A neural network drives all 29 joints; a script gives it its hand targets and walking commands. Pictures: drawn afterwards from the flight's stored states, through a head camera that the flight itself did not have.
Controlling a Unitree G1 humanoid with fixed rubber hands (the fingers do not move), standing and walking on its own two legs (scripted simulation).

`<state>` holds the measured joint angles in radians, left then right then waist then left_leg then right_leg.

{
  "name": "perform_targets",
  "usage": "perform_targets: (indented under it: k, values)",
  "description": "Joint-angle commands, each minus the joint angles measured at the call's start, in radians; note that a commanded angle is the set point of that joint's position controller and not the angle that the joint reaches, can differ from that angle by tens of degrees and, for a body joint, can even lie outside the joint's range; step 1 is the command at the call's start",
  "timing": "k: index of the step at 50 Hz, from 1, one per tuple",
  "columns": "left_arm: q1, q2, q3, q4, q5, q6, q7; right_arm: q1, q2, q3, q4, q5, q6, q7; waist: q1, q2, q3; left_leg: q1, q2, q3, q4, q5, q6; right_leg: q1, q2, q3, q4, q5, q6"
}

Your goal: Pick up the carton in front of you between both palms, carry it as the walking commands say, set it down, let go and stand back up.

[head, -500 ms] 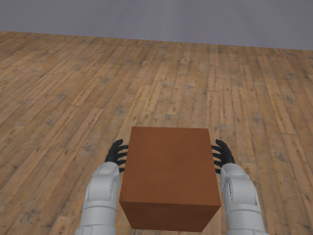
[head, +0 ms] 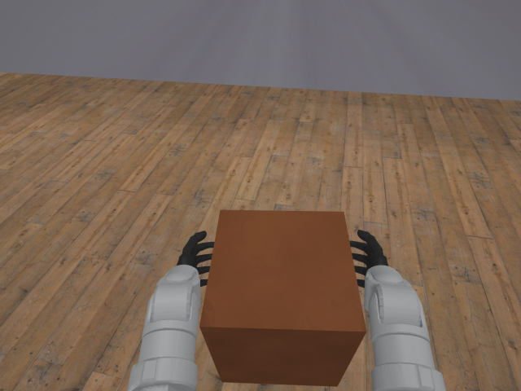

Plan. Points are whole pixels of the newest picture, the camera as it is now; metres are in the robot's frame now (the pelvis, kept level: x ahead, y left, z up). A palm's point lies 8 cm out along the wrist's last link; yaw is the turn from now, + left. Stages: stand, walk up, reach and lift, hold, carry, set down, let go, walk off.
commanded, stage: set down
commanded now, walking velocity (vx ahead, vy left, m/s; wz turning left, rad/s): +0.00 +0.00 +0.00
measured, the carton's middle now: (280, 300) +0.29 +0.00 -0.03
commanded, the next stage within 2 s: none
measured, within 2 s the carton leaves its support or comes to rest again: neither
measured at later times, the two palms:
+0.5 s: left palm (207, 291) +0.35 +0.15 -0.09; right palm (356, 300) +0.33 -0.15 -0.09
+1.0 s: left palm (219, 306) +0.40 +0.15 -0.24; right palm (342, 315) +0.38 -0.15 -0.24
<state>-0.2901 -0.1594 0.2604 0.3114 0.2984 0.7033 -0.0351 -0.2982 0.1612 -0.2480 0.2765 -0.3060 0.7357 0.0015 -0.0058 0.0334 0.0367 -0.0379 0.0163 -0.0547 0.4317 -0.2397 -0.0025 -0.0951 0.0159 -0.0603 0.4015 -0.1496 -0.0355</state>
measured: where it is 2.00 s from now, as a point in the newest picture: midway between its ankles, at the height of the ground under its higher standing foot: outside the picture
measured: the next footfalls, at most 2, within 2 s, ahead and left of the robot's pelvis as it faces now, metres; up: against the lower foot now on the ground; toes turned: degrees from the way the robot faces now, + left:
none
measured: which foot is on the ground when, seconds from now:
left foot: down 0.00-1.00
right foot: down 0.00-1.00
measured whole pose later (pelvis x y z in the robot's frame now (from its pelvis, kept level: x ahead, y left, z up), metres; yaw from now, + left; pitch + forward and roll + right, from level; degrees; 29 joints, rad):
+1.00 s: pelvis -0.04 +0.02 -0.17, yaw +1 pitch +40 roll +1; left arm -0.80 -0.06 0.41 0.67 0.22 0.24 0.03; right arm -0.76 0.11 -0.51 0.57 -0.26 0.26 -0.02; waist -0.04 0.03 -0.20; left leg -1.60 -0.06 -0.03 1.39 -0.48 -0.01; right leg -1.66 0.01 0.04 1.35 -0.39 0.03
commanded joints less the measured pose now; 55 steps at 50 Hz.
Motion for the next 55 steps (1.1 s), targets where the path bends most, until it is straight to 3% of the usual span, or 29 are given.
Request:
perform_targets:
  k: [1,6,10,16,21,28,29,30,32,34,38,41,48,55]
  values:
    - [-0.512,-0.921,-0.486,-0.041,-0.241,-0.042,-0.237,-0.478,0.958,0.522,-0.009,0.271,-0.030,0.264,0.011,-0.054,-0.189,-0.212,-0.094,-0.028,-0.112,-0.041,0.052,0.232,0.014,0.167,-0.083,-0.066,0.037]
    - [-0.566,-0.910,-0.412,0.047,-0.189,-0.073,-0.235,-0.533,0.923,0.426,0.075,0.219,-0.067,0.261,0.001,-0.044,-0.154,-0.238,-0.096,-0.022,-0.096,-0.072,0.048,0.199,0.022,0.154,-0.057,-0.085,0.027]
    - [-0.637,-0.876,-0.288,0.168,-0.108,-0.139,-0.221,-0.606,0.859,0.282,0.188,0.132,-0.136,0.249,-0.021,-0.028,-0.121,-0.314,-0.098,-0.023,-0.047,-0.094,0.043,0.130,0.035,0.137,0.002,-0.089,0.017]
    - [-0.593,-0.710,-0.125,0.263,0.016,-0.294,-0.154,-0.564,0.661,0.111,0.267,0.004,-0.292,0.204,-0.035,-0.023,-0.164,-0.465,-0.115,-0.024,0.073,0.034,0.024,-0.052,0.065,0.116,0.146,0.106,0.016]
    - [-0.591,-0.721,-0.205,0.262,-0.022,-0.473,-0.127,-0.577,0.674,0.187,0.276,0.025,-0.473,0.203,-0.018,-0.014,-0.371,-0.555,-0.138,-0.015,0.200,0.174,0.003,-0.192,0.086,0.110,0.293,0.244,0.020]
    - [-0.710,-0.794,-0.455,0.206,-0.152,-0.638,-0.079,-0.682,0.749,0.400,0.238,0.132,-0.640,0.195,-0.043,-0.021,-0.894,-0.662,-0.152,-0.032,0.449,0.425,-0.027,-0.382,0.108,0.104,0.545,0.435,0.040]
    - [-0.713,-0.815,-0.473,0.201,-0.162,-0.650,-0.062,-0.723,0.742,0.425,0.206,0.147,-0.649,0.193,-0.027,-0.012,-0.990,-0.711,-0.161,-0.023,0.459,0.341,-0.033,-0.364,0.104,0.104,0.576,0.406,0.039]
    - [-0.744,-0.793,-0.488,0.180,-0.164,-0.650,-0.058,-0.713,0.749,0.432,0.210,0.148,-0.648,0.195,-0.053,-0.027,-1.003,-0.707,-0.159,-0.030,0.489,0.364,-0.032,-0.463,0.114,0.087,0.597,0.362,0.047]
    - [-0.738,-0.805,-0.522,0.174,-0.186,-0.638,-0.051,-0.691,0.755,0.454,0.211,0.164,-0.639,0.191,-0.052,-0.024,-1.054,-0.706,-0.158,-0.031,0.549,0.438,-0.039,-0.580,0.124,0.083,0.628,0.350,0.054]
    - [-0.752,-0.811,-0.526,0.189,-0.191,-0.617,-0.052,-0.705,0.757,0.448,0.222,0.174,-0.622,0.189,-0.058,-0.034,-1.056,-0.727,-0.159,-0.029,0.584,0.413,-0.038,-0.701,0.130,0.071,0.655,0.296,0.064]
    - [-0.863,-0.819,-0.486,0.231,-0.175,-0.560,-0.080,-0.775,0.782,0.375,0.295,0.144,-0.566,0.193,-0.064,0.007,-0.963,-0.961,-0.180,0.016,0.616,0.071,-0.043,-0.814,0.130,0.060,0.700,0.061,0.056]
    - [-0.936,-0.816,-0.444,0.277,-0.170,-0.520,-0.109,-0.827,0.813,0.322,0.343,0.127,-0.522,0.191,-0.070,0.020,-0.935,-1.093,-0.186,0.032,0.659,-0.052,-0.035,-0.878,0.130,0.055,0.745,-0.027,0.052]
    - [-1.054,-0.783,-0.343,0.371,-0.156,-0.484,-0.141,-0.972,0.854,0.284,0.380,0.134,-0.477,0.177,-0.049,-0.004,-0.995,-1.308,-0.203,0.061,0.797,-0.109,-0.018,-0.991,0.134,0.048,0.865,-0.055,0.063]
    - [-1.159,-0.749,-0.336,0.396,-0.187,-0.482,-0.153,-1.097,0.865,0.321,0.345,0.178,-0.475,0.138,-0.040,-0.045,-1.128,-1.464,-0.214,0.088,0.940,-0.114,-0.012,-1.028,0.142,0.042,0.988,-0.021,0.084]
